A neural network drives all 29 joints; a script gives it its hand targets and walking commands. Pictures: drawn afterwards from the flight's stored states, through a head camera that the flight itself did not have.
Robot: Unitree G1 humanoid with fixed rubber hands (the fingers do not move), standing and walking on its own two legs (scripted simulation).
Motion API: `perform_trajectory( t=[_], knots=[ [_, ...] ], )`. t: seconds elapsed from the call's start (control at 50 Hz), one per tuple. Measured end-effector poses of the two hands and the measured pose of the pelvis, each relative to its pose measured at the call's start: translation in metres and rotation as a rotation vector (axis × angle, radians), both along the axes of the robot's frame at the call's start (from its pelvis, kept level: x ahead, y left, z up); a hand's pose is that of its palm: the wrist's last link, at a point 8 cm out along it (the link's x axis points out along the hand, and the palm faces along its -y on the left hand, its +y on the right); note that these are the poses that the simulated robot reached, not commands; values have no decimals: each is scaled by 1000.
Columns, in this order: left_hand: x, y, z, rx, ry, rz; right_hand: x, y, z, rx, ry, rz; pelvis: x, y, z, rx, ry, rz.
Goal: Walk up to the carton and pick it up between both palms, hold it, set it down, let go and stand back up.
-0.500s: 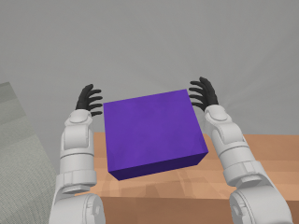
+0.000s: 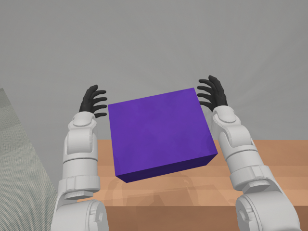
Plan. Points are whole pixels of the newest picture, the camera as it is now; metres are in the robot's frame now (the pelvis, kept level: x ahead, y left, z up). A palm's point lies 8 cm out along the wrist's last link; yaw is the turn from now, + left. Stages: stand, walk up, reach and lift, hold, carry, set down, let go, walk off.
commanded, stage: set down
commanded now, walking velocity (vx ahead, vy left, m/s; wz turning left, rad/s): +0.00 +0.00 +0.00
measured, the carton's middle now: (159, 136) +0.37 -0.01 +0.11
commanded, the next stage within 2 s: none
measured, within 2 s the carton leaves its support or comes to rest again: neither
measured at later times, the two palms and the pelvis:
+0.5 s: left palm (84, 119) +0.38 +0.19 +0.17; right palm (203, 106) +0.41 -0.14 +0.19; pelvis +0.02 -0.01 +0.00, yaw +0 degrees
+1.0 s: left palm (88, 128) +0.39 +0.19 +0.14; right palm (202, 114) +0.41 -0.14 +0.16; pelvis +0.03 -0.01 +0.00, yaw +0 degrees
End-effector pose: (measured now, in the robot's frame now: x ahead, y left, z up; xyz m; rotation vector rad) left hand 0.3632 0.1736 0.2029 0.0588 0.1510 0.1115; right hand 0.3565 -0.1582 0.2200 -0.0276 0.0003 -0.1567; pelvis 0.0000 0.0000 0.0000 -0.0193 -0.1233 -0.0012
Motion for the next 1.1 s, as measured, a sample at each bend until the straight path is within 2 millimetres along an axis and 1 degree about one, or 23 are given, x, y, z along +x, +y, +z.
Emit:
perform_trajectory(
  t=[0.12,0.22,0.3,0.38,0.52,0.66,0.84,1.1],
  knots=[
    [-2,8,3,-20,-44,16,6,6,2,-17,-56,40,1,-2,0,2,1,0],
    [-2,20,-1,-18,-54,52,19,18,-6,-36,-73,90,5,-3,1,4,8,1],
    [2,27,-6,-12,-60,69,29,24,-12,-49,-82,113,9,-4,1,5,16,1],
    [9,26,-13,-1,-61,70,38,24,-20,-49,-83,117,13,-5,2,6,26,1],
    [20,20,-32,42,-41,62,50,18,-35,-29,-68,107,21,-6,2,7,42,1],
    [25,16,-43,52,-28,58,54,15,-44,-11,-63,96,25,-6,3,7,52,1],
    [23,17,-49,25,-19,68,53,16,-50,-26,-58,102,25,-6,3,7,52,1],
    [23,15,-71,-17,21,86,56,14,-70,-73,-2,127,25,-6,3,7,53,1]
  ],
)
